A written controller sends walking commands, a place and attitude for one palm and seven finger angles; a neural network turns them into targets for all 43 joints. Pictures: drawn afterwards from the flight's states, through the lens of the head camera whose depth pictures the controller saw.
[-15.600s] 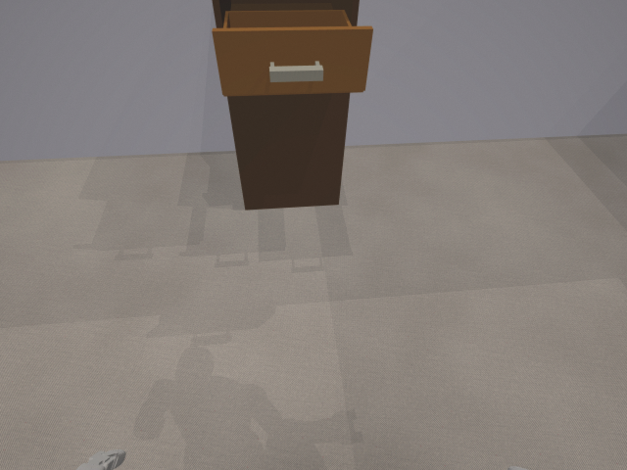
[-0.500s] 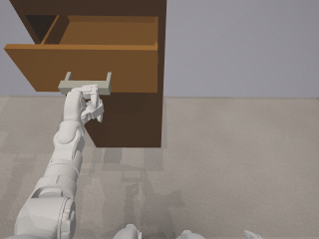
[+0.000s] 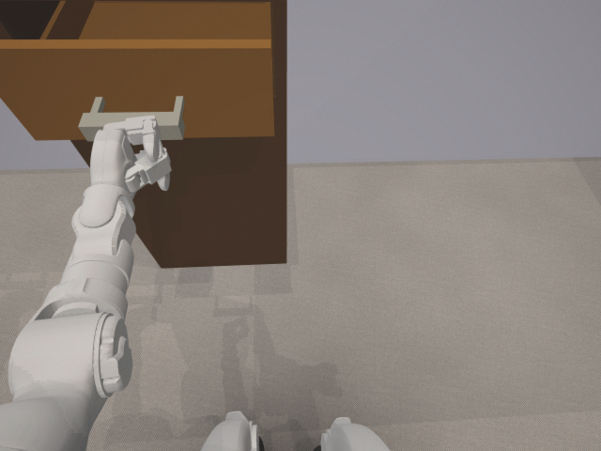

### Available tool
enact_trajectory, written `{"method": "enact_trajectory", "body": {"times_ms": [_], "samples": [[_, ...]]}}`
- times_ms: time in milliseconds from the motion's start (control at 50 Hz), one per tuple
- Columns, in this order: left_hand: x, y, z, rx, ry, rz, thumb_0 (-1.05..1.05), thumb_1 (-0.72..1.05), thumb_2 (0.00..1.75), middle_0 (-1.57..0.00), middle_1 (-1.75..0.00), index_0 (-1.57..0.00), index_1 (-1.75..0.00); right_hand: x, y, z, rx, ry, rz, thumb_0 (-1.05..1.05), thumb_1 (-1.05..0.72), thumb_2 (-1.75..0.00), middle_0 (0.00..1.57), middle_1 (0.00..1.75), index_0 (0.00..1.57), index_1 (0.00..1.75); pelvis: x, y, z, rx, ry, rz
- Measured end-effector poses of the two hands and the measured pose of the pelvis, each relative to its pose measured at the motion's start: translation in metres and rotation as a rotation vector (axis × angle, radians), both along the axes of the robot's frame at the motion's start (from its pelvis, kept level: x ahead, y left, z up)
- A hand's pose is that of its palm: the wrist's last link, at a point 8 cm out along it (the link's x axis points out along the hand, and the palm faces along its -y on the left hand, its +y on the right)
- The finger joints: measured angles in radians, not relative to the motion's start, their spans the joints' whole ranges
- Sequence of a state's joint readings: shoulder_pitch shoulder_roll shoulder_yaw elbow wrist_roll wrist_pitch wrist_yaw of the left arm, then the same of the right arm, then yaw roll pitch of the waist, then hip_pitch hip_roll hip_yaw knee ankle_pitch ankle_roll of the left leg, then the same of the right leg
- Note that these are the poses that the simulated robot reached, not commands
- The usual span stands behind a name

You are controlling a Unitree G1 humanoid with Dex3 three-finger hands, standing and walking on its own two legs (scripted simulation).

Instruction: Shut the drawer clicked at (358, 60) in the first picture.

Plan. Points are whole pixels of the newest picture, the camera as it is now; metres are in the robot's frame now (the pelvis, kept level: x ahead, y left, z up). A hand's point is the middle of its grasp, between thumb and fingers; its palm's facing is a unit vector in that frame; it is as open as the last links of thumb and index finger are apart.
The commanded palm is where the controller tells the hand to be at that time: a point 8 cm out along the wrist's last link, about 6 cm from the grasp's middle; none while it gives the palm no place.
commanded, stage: push the drawer shut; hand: left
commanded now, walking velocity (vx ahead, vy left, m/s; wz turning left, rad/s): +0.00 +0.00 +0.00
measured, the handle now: (136, 114) +0.56 +0.21 +0.09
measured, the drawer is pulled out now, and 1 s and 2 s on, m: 0.10 0.00 0.00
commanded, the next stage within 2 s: pull the fist back off the drawer in 0.98 s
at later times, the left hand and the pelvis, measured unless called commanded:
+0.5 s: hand (169, 121) +0.55 +0.16 +0.08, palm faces +0.01 -1.00 -0.02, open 3.2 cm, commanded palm +0.55 +0.20 +0.09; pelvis +0.00 +0.01 -0.01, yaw -1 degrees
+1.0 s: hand (166, 103) +0.59 +0.17 +0.08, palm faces +0.02 -1.00 -0.02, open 3.1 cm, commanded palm +0.61 +0.19 +0.09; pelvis +0.01 +0.02 -0.02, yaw -1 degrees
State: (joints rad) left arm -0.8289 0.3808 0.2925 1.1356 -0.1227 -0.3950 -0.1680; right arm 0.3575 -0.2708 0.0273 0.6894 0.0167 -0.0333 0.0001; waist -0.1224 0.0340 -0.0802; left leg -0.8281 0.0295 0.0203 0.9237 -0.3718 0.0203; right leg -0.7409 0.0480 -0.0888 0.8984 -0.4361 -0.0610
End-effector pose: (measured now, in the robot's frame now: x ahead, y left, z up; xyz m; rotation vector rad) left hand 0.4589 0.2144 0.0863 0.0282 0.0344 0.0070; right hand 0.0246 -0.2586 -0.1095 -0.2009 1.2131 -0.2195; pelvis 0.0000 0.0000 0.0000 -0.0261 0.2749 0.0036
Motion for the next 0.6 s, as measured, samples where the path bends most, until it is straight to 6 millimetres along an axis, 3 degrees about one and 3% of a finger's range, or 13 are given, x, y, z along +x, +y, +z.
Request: {"method": "enact_trajectory", "body": {"times_ms": [600], "samples": [[0.085,0.003,0.001,-0.011,0.022,0.008,0.04,0.81,0.95,-1.40,-1.60,-1.39,-1.60,-0.069,0.023,0.006,-0.027,0.225,-0.068,0.00,-0.91,-0.90,0.20,0.30,0.20,0.30,0.005,0.018,-0.014,-0.036,0.128,-0.011]]}}
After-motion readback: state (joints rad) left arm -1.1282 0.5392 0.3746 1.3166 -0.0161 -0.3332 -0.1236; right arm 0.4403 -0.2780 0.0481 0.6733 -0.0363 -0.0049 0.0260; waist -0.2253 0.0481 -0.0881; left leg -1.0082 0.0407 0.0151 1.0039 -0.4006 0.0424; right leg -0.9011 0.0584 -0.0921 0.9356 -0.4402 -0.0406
